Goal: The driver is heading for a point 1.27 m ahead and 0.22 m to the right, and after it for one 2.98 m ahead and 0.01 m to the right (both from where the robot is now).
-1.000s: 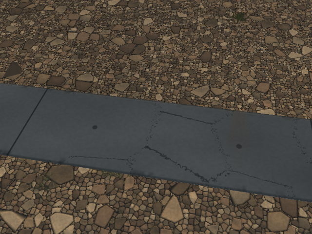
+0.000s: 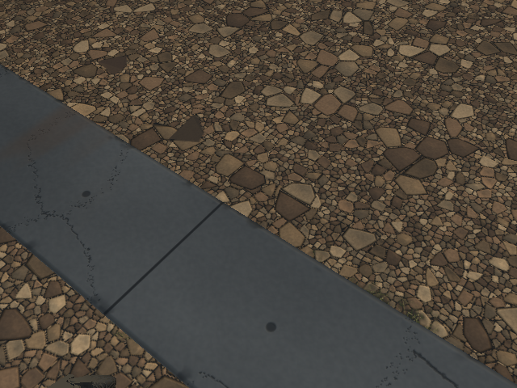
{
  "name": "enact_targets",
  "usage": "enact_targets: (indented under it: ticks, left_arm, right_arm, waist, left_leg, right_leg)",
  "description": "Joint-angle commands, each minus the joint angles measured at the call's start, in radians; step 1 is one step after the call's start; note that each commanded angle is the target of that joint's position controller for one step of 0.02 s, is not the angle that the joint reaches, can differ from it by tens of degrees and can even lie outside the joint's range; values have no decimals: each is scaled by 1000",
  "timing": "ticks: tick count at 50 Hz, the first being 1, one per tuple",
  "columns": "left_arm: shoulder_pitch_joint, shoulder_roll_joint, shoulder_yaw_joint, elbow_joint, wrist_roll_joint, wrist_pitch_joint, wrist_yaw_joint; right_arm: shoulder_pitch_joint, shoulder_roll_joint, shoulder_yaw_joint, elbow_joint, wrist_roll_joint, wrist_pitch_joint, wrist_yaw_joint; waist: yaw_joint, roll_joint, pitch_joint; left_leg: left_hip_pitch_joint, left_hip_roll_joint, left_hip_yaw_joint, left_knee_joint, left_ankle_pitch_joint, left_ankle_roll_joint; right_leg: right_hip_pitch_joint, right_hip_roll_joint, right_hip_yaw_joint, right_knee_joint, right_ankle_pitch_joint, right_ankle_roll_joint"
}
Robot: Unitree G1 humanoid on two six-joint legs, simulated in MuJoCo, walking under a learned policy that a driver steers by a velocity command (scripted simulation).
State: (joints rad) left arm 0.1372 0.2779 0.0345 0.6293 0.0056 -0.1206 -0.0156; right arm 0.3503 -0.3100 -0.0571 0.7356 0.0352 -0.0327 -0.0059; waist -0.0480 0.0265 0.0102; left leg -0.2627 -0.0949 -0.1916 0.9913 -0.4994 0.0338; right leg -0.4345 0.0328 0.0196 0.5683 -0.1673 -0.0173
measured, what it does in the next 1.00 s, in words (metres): walks ahead: left foot, then right foot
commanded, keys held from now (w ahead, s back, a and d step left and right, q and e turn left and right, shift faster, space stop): w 0.36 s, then w+e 0.64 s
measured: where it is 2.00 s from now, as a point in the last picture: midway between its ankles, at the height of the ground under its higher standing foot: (310, 266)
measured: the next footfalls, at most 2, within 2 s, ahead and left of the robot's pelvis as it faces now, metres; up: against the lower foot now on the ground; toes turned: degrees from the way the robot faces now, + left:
left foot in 0.44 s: +0.37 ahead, +0.15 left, +0.00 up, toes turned +3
right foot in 0.98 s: +0.64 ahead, -0.12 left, +0.00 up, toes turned -16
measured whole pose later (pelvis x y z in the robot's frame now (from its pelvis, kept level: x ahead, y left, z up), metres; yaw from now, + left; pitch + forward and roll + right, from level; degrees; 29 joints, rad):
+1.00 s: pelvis +0.51 +0.00 -0.01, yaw -14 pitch +2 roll +2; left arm 0.09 0.27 0.06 0.59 -0.03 -0.03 -0.06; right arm 0.34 -0.29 -0.07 0.88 0.00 -0.04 -0.02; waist -0.05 -0.02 0.07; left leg -0.02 0.08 0.22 0.72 -0.51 -0.03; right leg -0.53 0.01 -0.05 0.64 -0.13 -0.11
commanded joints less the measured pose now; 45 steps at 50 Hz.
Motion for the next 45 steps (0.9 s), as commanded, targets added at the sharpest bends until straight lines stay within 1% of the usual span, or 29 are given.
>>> enact_targets:
  ticks: [1,2,3,5,6,8,11,13,15,18,19,20,21,22,23,24,25,26,27,28,29,30,32,34,38,41,42,44,45]
  left_arm:
    - [194,135,52,-8,1,7,0]
    - [168,118,46,0,5,11,1]
    - [155,102,38,5,11,10,3]
    - [156,92,36,25,2,4,2]
    - [163,100,39,34,-6,2,2]
    - [175,132,48,52,-13,4,3]
    - [190,159,53,76,-18,16,6]
    - [214,173,55,95,-24,23,6]
    - [249,181,56,118,-29,30,5]
    - [260,194,61,140,-37,45,8]
    - [261,200,62,145,-39,51,10]
    - [245,205,62,146,-42,57,12]
    - [245,186,54,146,-39,59,14]
    - [231,128,29,115,-16,56,16]
    - [350,20,-2,95,-20,42,18]
    - [305,121,22,110,-42,34,18]
    - [230,162,40,85,-59,32,15]
    - [189,155,40,76,-52,34,18]
    - [169,145,44,73,-37,40,19]
    - [189,129,46,78,-35,54,17]
    - [208,109,44,85,-38,66,16]
    - [213,90,42,87,-38,76,16]
    - [182,79,43,70,-36,90,18]
    - [141,70,41,51,-32,92,16]
    - [24,42,27,7,-28,84,-8]
    - [-74,31,19,-44,-27,86,-29]
    - [-113,37,21,-66,-33,86,-35]
    - [-126,43,25,-95,-33,87,-47]
    - [-116,55,32,-108,-31,82,-56]
  right_arm:
    - [-62,-123,-19,-102,-7,-20,-5]
    - [-106,-108,-19,-117,-20,-25,-3]
    - [-107,-90,-19,-118,-19,-26,2]
    - [-87,-56,-12,-106,-19,-22,9]
    - [-93,-42,-7,-105,-22,-20,11]
    - [-155,-21,4,-122,-29,-23,13]
    - [-246,-1,16,-133,-27,-34,23]
    - [-303,-2,17,-141,-22,-40,30]
    - [-352,-11,15,-155,-16,-44,36]
    - [-377,-33,7,-171,-12,-48,47]
    - [-358,-47,0,-168,-14,-51,48]
    - [-288,-67,-13,-150,-18,-54,45]
    - [-157,-110,-37,-111,-24,-54,36]
    - [26,-184,-59,-84,-40,-52,22]
    - [73,-255,-72,-70,-47,-42,21]
    - [80,-161,-50,-66,-37,-41,22]
    - [27,-120,-36,-61,-30,-43,22]
    - [-37,-94,-27,-62,-31,-46,24]
    - [-86,-65,-20,-61,-37,-51,27]
    - [-115,-48,-16,-56,-46,-59,28]
    - [-129,-41,-18,-48,-48,-68,28]
    - [-134,-43,-21,-37,-48,-77,27]
    - [-132,-61,-28,-14,-50,-92,22]
    - [-121,-74,-33,8,-51,-94,14]
    - [-90,-103,-36,40,-44,-80,3]
    - [-24,-126,-42,74,-34,-61,0]
    - [-10,-134,-45,83,-32,-53,0]
    - [3,-146,-49,96,-22,-35,-2]
    - [-4,-160,-51,97,-21,-27,-10]
  waist:
    - [118,-100,-64]
    - [107,-90,-12]
    - [83,-116,2]
    - [63,-145,-8]
    - [60,-142,-6]
    - [72,-121,11]
    - [101,-108,21]
    - [121,-108,31]
    - [135,-109,41]
    - [118,-115,48]
    - [99,-114,38]
    - [49,-106,3]
    - [-14,-87,-83]
    - [-90,2,-234]
    - [-35,256,-346]
    - [-76,170,-302]
    - [-62,135,-166]
    - [-32,89,-98]
    - [-7,79,-49]
    - [25,95,-34]
    - [41,97,-28]
    - [51,80,-18]
    - [57,47,12]
    - [50,35,31]
    - [8,15,65]
    - [-33,3,95]
    - [-43,2,111]
    - [-34,12,104]
    - [-15,23,83]
  left_leg:
    - [-507,98,34,299,105,-17]
    - [-499,120,39,246,150,-18]
    - [-455,146,49,202,180,-17]
    - [-405,161,90,128,195,-24]
    - [-402,166,105,86,202,-30]
    - [-421,181,123,-33,255,-40]
    - [-375,179,148,-231,401,-43]
    - [-319,161,169,-329,473,-46]
    - [-292,147,177,-384,497,-39]
    - [-265,137,176,-449,434,-1]
    - [-208,126,181,-475,413,12]
    - [-93,104,200,-518,418,31]
    - [109,99,206,-535,431,56]
    - [399,280,22,-502,453,120]
    - [663,508,-390,-589,274,254]
    - [594,497,-463,-662,116,245]
    - [484,468,-325,-687,115,208]
    - [369,426,-221,-715,179,187]
    - [278,392,-145,-748,250,175]
    - [212,365,-73,-779,310,165]
    - [170,354,-27,-806,356,165]
    - [142,353,16,-825,410,171]
    - [123,357,88,-852,485,173]
    - [143,351,154,-859,540,168]
    - [169,332,277,-855,586,138]
    - [253,362,312,-830,596,131]
    - [289,368,321,-815,618,123]
    - [350,389,338,-760,705,107]
    - [359,388,354,-714,843,96]
  right_leg:
    - [502,-347,526,-293,-284,-179]
    - [426,-308,437,-308,-158,-181]
    - [373,-275,365,-328,-70,-173]
    - [339,-246,287,-358,37,-183]
    - [332,-246,261,-372,81,-194]
    - [333,-256,222,-399,146,-211]
    - [331,-237,142,-415,179,-197]
    - [323,-229,104,-413,187,-186]
    - [346,-247,102,-405,191,-181]
    - [417,-285,111,-364,243,-162]
    - [422,-288,119,-330,297,-152]
    - [409,-266,101,-248,416,-135]
    - [356,-216,67,-91,488,-108]
    - [170,-155,27,201,261,-64]
    - [-189,4,-3,533,-367,2]
    - [-291,-26,117,657,-422,3]
    - [-342,-66,112,679,-339,-4]
    - [-318,-105,88,650,-259,-2]
    - [-289,-129,89,609,-195,4]
    - [-233,-150,95,588,-147,9]
    - [-196,-154,91,578,-120,15]
    - [-188,-155,90,570,-102,22]
    - [-222,-157,107,525,-32,34]
    - [-260,-152,115,434,63,37]
    - [-233,-140,42,212,233,17]
    - [-262,-133,-5,121,218,-7]
    - [-289,-129,-14,94,190,-18]
    - [-290,-116,-44,63,115,-44]
    - [-242,-91,-68,53,89,-60]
